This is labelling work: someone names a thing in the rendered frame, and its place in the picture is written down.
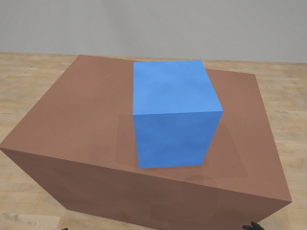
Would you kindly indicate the carton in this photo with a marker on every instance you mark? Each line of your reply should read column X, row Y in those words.
column 175, row 113

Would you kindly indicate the pedestal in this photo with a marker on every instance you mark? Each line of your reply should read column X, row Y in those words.
column 78, row 143

